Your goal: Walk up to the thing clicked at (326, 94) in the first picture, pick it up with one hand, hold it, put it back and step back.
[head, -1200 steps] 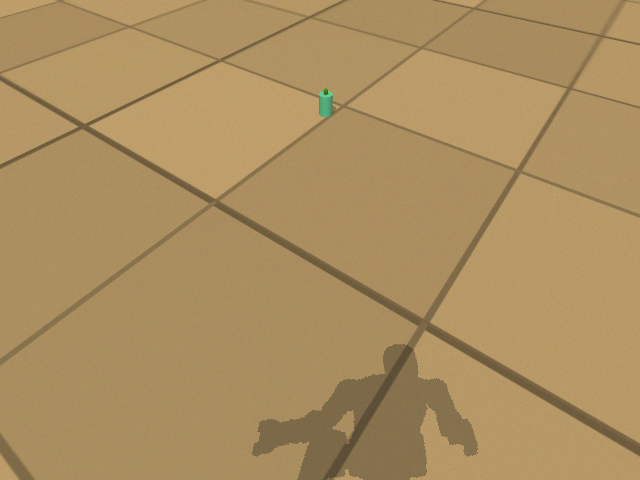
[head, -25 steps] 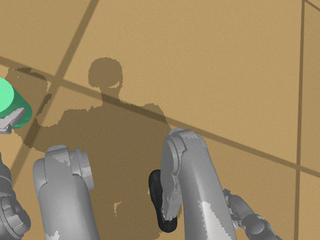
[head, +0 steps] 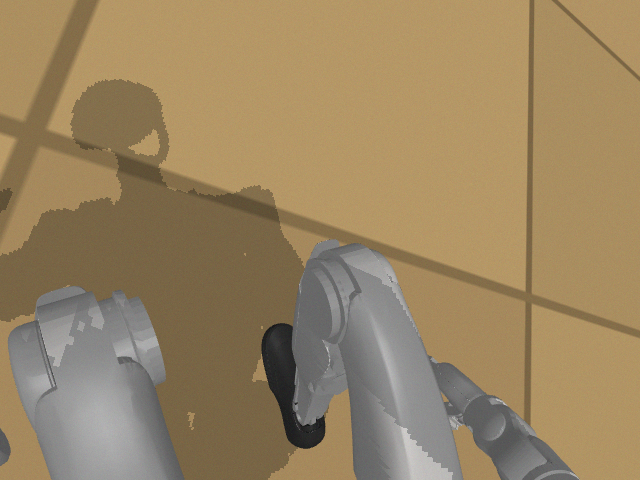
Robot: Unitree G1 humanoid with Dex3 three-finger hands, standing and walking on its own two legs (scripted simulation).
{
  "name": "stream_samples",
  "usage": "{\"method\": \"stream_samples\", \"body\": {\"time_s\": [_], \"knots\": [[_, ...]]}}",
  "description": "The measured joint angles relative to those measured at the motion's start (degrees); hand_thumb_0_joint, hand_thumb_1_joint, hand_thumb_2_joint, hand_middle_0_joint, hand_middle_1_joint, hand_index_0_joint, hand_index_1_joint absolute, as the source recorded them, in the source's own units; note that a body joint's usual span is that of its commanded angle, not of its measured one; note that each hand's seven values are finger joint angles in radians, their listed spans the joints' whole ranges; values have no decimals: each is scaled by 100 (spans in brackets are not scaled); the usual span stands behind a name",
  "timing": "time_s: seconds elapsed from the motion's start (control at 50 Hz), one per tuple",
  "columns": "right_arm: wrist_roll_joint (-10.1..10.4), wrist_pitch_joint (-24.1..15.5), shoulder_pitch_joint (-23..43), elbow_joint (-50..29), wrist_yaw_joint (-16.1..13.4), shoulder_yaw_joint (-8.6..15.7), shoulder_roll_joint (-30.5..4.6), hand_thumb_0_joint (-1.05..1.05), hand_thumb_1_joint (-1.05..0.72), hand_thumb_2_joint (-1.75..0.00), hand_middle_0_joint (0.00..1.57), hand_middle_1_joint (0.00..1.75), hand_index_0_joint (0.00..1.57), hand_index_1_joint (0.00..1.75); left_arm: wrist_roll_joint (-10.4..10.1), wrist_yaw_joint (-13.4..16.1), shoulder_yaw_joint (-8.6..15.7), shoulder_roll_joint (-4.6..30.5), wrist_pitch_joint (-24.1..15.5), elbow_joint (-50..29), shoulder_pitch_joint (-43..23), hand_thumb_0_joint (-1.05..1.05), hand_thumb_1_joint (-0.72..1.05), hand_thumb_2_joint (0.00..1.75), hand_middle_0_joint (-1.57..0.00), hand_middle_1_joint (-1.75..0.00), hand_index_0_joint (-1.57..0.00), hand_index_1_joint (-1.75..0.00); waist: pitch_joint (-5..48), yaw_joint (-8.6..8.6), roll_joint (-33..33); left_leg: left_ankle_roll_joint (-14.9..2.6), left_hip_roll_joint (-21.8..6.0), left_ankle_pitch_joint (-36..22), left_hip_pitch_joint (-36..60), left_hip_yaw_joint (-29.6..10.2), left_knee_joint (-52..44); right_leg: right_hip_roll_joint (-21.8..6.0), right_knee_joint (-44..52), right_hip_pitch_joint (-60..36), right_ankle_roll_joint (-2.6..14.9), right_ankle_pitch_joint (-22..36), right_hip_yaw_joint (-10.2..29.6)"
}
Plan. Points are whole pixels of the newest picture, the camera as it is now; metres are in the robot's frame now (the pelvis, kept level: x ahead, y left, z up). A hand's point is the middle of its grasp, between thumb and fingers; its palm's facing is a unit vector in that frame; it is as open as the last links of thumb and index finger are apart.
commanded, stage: lower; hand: left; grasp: from the side
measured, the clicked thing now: out of the picture +0.42 +0.32 -0.19
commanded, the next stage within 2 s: loosen in 0.44 s
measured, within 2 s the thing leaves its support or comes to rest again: rests again in 1.12 s
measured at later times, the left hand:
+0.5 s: hand out of the picture +0.42 +0.32 -0.19, palm faces +0.49 -0.87 -0.04, open 11.1 cm
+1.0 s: hand out of the picture +0.43 +0.33 -0.18, palm faces +0.49 -0.87 -0.02, open 13.7 cm
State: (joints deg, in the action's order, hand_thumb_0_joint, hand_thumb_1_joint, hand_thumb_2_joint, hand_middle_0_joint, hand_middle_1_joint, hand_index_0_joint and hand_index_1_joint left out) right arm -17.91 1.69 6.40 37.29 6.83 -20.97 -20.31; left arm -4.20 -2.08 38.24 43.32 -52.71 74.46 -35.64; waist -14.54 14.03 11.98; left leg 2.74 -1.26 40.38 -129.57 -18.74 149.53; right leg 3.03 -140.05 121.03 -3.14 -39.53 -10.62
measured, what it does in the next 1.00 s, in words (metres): stands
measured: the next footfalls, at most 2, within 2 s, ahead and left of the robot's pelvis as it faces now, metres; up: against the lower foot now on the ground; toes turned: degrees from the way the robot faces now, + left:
none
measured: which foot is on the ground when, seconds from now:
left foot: down 0.00-1.00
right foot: down 0.00-1.00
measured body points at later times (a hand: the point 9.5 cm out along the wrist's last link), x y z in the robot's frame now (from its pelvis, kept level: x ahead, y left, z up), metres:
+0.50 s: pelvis -0.01 +0.01 -0.01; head +0.24 +0.18 +0.32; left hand +0.39 +0.37 -0.19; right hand +0.15 -0.25 -0.05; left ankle +0.08 +0.14 -0.26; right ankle +0.12 -0.12 -0.26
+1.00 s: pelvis -0.01 +0.01 -0.01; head +0.23 +0.19 +0.33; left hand +0.40 +0.37 -0.17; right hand +0.15 -0.24 -0.04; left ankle +0.08 +0.14 -0.26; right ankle +0.12 -0.12 -0.26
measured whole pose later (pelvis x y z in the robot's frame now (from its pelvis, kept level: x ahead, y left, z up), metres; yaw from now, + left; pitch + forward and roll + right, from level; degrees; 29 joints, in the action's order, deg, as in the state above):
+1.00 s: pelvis -0.01 +0.01 -0.01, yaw -3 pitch +12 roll -17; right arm -20.5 2.6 10.6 32.3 7.2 -29.0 -21.1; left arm -4.6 1.4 35.6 51.5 -60.6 84.9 -39.1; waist -17.9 14.5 15.7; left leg 1.1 -2.0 40.3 -127.7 -22.9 152.6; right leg 5.4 -138.9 117.6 -4.5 -37.0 -13.5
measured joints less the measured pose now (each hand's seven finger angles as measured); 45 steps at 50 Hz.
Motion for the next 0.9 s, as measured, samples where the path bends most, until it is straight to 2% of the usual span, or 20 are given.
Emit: {"method": "stream_samples", "body": {"time_s": [0.08,0.34,0.64,0.8,0.9], "knots": [[-57,-10,89,-53,13,-125,-23,0,-94,-91,21,30,21,30,-19,79,-12,116,-96,175,-23,-2,-51,105,-61,-98,-66,-99,-59,23,44,-13,2,6,27,-67,44,24,12,-52,-36,19,-46],[-215,-4,319,-245,30,-507,-19,0,-92,-90,21,30,21,30,95,269,-26,466,-356,592,-85,-2,-50,105,-60,-99,-65,-100,-283,57,268,-41,-12,11,120,-272,209,126,27,-195,-81,126,-183],[-302,20,432,-332,3,-717,-74,0,-91,-90,21,30,21,30,53,404,-101,641,-657,894,-141,-2,-50,104,-61,-97,-66,-98,-390,21,386,-81,-38,8,197,-379,287,194,58,-298,-130,204,-253],[-312,33,436,-382,13,-768,-90,0,-91,-89,21,30,21,30,28,429,-139,696,-757,943,-196,-2,-41,81,-67,-83,-71,-83,-401,0,424,-101,-37,-14,209,-417,313,212,69,-329,-131,239,-282],[-290,58,429,-404,26,-793,-86,0,-91,-90,21,30,21,30,10,390,-233,749,-861,970,-300,-1,-40,61,-63,-69,-66,-68,-360,5,406,-126,-44,-20,196,-416,317,219,81,-330,-128,247,-285]]}}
